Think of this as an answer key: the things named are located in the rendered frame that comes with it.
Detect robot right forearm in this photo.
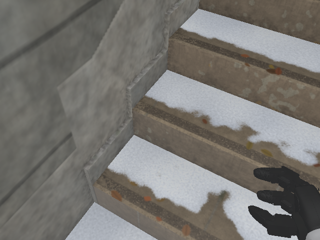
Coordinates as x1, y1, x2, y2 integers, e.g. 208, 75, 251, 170
305, 228, 320, 240

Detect robot right hand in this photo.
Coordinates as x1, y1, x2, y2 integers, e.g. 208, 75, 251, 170
248, 166, 320, 240

